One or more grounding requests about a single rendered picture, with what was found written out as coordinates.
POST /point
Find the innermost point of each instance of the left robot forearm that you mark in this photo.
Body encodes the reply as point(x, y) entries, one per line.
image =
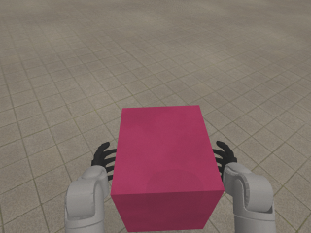
point(84, 210)

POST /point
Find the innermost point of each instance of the right robot forearm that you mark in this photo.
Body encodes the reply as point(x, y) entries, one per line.
point(253, 199)

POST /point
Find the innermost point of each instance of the left robot hand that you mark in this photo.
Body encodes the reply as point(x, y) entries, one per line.
point(99, 158)

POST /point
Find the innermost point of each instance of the right robot hand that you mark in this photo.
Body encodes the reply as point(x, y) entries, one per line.
point(227, 155)

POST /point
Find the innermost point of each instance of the carton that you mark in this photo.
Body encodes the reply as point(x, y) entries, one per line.
point(165, 175)

